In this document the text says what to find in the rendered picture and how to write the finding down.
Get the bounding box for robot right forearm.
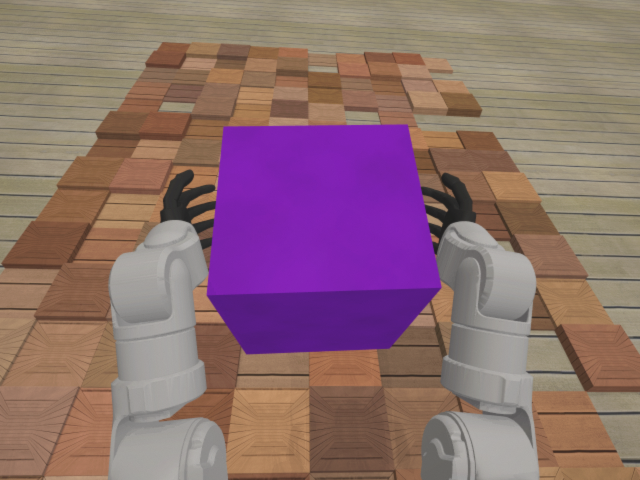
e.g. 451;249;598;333
436;221;539;473

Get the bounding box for robot left forearm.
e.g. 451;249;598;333
108;220;209;480

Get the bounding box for right robot hand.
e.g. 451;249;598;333
421;173;476;255

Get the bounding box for left robot hand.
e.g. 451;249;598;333
160;170;216;250

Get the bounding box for robot right upper arm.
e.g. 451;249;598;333
421;411;539;480

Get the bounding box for robot left upper arm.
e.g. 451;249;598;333
110;417;228;480

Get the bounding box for carton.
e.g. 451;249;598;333
207;124;442;354

